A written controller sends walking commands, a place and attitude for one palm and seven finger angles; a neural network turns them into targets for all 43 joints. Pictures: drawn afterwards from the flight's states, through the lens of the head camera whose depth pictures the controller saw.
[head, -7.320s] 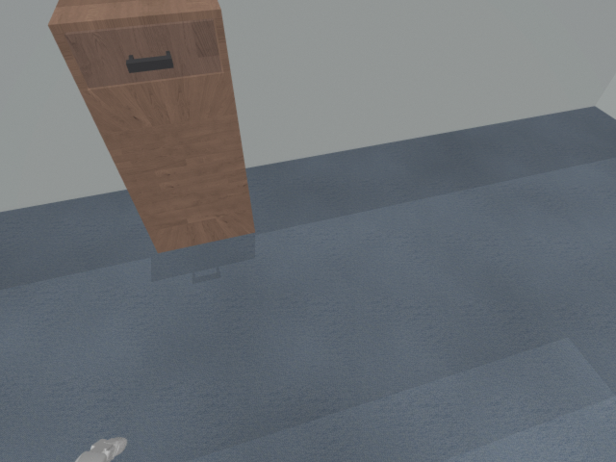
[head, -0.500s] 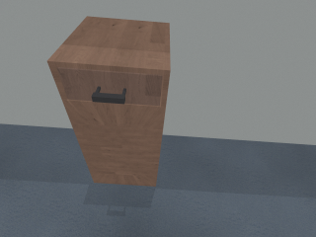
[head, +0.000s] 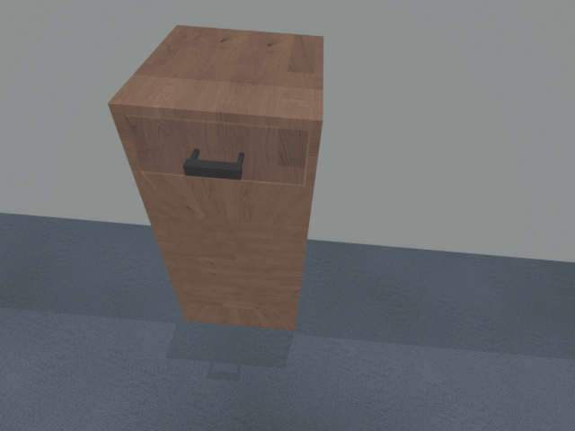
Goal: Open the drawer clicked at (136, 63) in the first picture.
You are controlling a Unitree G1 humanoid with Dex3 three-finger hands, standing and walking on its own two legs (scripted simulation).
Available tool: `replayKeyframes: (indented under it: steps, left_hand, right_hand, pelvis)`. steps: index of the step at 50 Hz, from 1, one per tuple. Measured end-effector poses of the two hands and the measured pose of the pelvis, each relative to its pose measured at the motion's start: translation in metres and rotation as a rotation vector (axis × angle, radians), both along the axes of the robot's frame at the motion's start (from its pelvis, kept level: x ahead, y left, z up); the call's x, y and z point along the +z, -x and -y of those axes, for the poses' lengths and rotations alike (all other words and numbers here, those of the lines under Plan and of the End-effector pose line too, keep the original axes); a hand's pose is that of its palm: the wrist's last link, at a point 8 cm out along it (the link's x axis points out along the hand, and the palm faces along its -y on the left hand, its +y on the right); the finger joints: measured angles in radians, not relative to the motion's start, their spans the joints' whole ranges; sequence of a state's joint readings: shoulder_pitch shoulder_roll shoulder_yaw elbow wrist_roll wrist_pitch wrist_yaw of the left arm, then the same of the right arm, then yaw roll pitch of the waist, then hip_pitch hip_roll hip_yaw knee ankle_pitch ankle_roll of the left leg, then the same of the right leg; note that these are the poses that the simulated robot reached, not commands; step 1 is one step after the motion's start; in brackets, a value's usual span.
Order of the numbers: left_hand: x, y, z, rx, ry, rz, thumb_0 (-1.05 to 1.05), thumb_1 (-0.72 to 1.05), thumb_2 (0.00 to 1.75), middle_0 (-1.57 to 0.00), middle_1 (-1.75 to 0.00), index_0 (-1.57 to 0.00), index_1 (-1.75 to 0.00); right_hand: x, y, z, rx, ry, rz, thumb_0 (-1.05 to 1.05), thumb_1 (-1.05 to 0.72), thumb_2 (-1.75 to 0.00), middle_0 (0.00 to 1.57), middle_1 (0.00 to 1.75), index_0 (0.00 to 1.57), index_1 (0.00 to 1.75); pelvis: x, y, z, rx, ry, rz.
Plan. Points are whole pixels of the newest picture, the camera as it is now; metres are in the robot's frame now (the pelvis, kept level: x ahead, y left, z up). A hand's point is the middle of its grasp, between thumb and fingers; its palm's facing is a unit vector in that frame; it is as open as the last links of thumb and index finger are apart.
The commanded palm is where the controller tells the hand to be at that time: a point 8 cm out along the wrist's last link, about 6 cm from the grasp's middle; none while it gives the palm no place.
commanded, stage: shuffle to correct the standing spot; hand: left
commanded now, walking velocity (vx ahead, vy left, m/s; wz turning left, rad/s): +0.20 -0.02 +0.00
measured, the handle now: (215, 162) +0.60 +0.19 +0.03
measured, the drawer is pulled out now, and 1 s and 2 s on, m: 0.00 0.00 0.00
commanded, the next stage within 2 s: come to a stop and stand still in 0.24 s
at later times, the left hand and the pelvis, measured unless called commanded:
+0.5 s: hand out of the picture +0.07 +0.14 -0.16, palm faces +0.08 -0.98 -0.20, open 7.3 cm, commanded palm none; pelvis +0.08 -0.03 +0.01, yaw +0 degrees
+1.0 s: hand out of the picture +0.09 +0.15 -0.17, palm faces +0.06 -0.97 -0.24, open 7.3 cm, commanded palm none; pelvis +0.07 -0.04 +0.00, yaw +0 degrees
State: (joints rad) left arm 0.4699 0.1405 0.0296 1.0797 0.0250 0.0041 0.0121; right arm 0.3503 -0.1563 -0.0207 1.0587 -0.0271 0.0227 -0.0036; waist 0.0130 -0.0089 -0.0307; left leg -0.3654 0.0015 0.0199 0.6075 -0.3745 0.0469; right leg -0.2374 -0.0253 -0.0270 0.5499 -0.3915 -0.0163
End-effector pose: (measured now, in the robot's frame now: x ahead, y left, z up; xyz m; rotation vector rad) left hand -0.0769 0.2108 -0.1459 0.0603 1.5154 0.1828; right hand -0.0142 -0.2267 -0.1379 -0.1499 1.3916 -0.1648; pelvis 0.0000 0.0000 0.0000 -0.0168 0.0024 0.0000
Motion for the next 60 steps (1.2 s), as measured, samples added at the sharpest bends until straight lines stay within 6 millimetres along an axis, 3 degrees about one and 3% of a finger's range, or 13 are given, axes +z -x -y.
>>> replayKeyframes:
  steps: [3, 6, 12, 17, 20, 25, 31, 35, 40, 44, 49, 54, 60]
  left_hand:
    - [-0.008, -0.001, 0.003, 0.01, 0.022, -0.02, 0.0, 0.91, 0.89, -0.2, -0.3, -0.2, -0.3]
    - [-0.013, -0.016, 0.005, -0.015, 0.04, -0.024, 0.0, 0.91, 0.89, -0.2, -0.3, -0.2, -0.3]
    - [0.003, -0.092, 0.01, -0.076, 0.02, 0.122, 0.01, 0.91, 0.89, -0.19, -0.3, -0.2, -0.3]
    - [0.007, -0.132, 0.006, -0.101, -0.066, 0.201, 0.03, 0.95, 0.89, -0.2, -0.3, -0.2, -0.3]
    - [0.01, -0.14, 0.01, -0.06, -0.086, 0.22, 0.03, 0.94, 0.89, -0.19, -0.3, -0.2, -0.3]
    - [0.016, -0.141, 0.024, -0.036, -0.064, 0.169, 0.01, 0.93, 0.89, -0.19, -0.3, -0.2, -0.3]
    - [-0.005, -0.149, 0.033, -0.018, 0.008, 0.105, 0.01, 0.91, 0.89, -0.2, -0.3, -0.2, -0.3]
    - [-0.014, -0.159, 0.029, -0.017, 0.009, 0.093, 0.01, 0.91, 0.89, -0.2, -0.3, -0.2, -0.3]
    - [-0.005, -0.165, 0.02, -0.047, -0.044, 0.112, 0.01, 0.92, 0.89, -0.2, -0.3, -0.2, -0.3]
    - [0.002, -0.16, 0.015, -0.063, -0.101, 0.149, 0.01, 0.92, 0.89, -0.2, -0.3, -0.2, -0.3]
    - [0.011, -0.155, 0.017, -0.063, -0.111, 0.184, 0.01, 0.91, 0.89, -0.2, -0.3, -0.2, -0.3]
    - [0.003, -0.154, 0.023, -0.062, -0.071, 0.218, 0.01, 0.91, 0.89, -0.2, -0.3, -0.2, -0.3]
    - [0.004, -0.139, 0.023, -0.048, -0.044, 0.207, 0.01, 0.94, 0.89, -0.2, -0.3, -0.2, -0.3]
  right_hand:
    - [-0.001, -0.004, -0.002, -0.012, 0.012, 0.009, 0.01, -0.9, -0.89, 0.2, 0.3, 0.2, 0.29]
    - [-0.003, -0.006, -0.006, -0.037, 0.018, 0.033, 0.01, -0.9, -0.89, 0.2, 0.3, 0.2, 0.29]
    - [0.001, -0.002, -0.013, -0.072, -0.036, -0.006, 0.0, -0.9, -0.89, 0.2, 0.3, 0.2, 0.29]
    - [-0.014, -0.011, -0.006, -0.084, -0.085, -0.036, 0.01, -0.9, -0.89, 0.2, 0.3, 0.2, 0.29]
    - [-0.017, -0.03, 0.003, -0.054, -0.093, -0.051, 0.01, -0.9, -0.89, 0.2, 0.3, 0.2, 0.29]
    - [-0.004, -0.087, 0.015, -0.023, -0.064, 0.022, 0.01, -0.91, -0.89, 0.2, 0.3, 0.2, 0.29]
    - [-0.002, -0.137, 0.024, 0.004, 0.016, 0.088, 0.02, -0.93, -0.89, 0.2, 0.3, 0.2, 0.29]
    - [-0.002, -0.159, 0.02, 0.028, 0.031, 0.114, 0.01, -0.92, -0.89, 0.19, 0.3, 0.2, 0.29]
    - [-0.008, -0.175, 0.017, 0.036, -0.005, 0.173, 0.01, -0.91, -0.89, 0.2, 0.3, 0.2, 0.29]
    - [-0.016, -0.174, 0.021, 0.023, -0.047, 0.206, 0.01, -0.91, -0.89, 0.2, 0.3, 0.2, 0.29]
    - [-0.009, -0.157, 0.029, 0.007, -0.052, 0.189, 0.0, -0.92, -0.89, 0.2, 0.3, 0.2, 0.29]
    - [-0.004, -0.131, 0.036, 0.005, -0.009, 0.159, 0.0, -0.92, -0.89, 0.2, 0.3, 0.2, 0.29]
    - [0.005, -0.09, 0.036, 0.025, 0.018, 0.085, 0.0, -0.93, -0.89, 0.2, 0.3, 0.2, 0.29]
  pelvis:
    - [-0.004, -0.008, -0.003, 0.0, -0.003, 0.007]
    - [-0.007, -0.017, -0.005, -0.013, -0.006, 0.007]
    - [0.004, -0.031, 0.005, -0.025, -0.022, -0.009]
    - [-0.004, -0.049, 0.023, -0.038, -0.044, -0.008]
    - [-0.003, -0.061, 0.028, -0.014, -0.02, 0.001]
    - [0.008, -0.084, 0.029, -0.003, -0.027, 0.005]
    - [-0.003, -0.102, 0.019, -0.01, -0.003, 0.018]
    - [-0.007, -0.102, 0.017, -0.02, -0.029, 0.012]
    - [-0.007, -0.086, 0.023, -0.029, -0.035, 0.003]
    - [-0.011, -0.073, 0.032, -0.028, -0.03, 0.009]
    - [-0.004, -0.067, 0.038, -0.007, -0.03, 0.008]
    - [-0.004, -0.061, 0.037, 0.001, -0.013, -0.001]
    - [0.005, -0.048, 0.036, -0.007, -0.018, 0.015]
